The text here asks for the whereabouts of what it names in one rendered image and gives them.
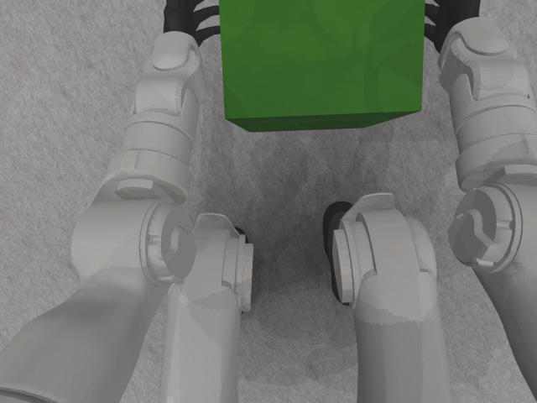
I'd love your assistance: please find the robot right forearm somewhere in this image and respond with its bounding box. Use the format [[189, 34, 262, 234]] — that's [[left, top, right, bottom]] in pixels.
[[438, 17, 537, 193]]

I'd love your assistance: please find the left robot upper arm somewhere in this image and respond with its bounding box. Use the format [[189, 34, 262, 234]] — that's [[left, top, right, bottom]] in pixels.
[[0, 198, 197, 403]]

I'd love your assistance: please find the left robot hand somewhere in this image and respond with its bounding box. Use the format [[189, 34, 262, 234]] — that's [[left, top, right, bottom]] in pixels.
[[164, 0, 221, 47]]

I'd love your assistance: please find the right robot hand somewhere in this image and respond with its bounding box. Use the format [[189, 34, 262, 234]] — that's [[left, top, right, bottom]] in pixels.
[[424, 0, 481, 53]]

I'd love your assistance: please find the robot right shin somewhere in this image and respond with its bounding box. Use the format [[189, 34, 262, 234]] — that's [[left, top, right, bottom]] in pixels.
[[338, 193, 437, 281]]

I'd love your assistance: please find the left robot thigh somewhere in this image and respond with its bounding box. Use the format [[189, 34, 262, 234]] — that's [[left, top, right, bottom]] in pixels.
[[159, 228, 253, 403]]

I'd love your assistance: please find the carton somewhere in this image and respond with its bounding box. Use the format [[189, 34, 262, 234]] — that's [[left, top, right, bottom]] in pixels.
[[219, 0, 425, 132]]

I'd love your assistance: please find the robot left forearm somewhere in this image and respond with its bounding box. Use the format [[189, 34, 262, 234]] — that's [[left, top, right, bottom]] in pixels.
[[71, 31, 208, 264]]

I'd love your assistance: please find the right robot upper arm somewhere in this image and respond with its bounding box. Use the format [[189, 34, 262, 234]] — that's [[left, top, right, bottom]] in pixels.
[[448, 182, 537, 401]]

